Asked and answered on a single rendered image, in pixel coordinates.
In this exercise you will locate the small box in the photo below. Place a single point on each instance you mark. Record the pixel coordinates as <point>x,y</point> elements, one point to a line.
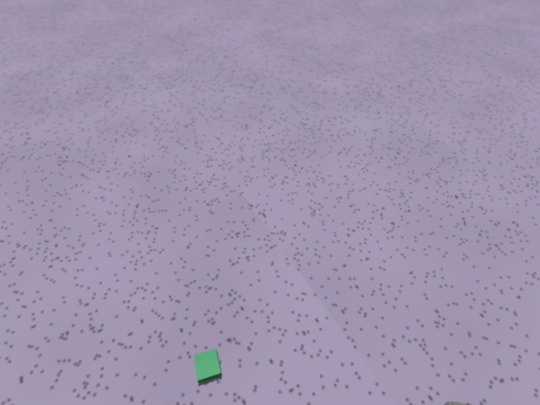
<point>207,365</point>

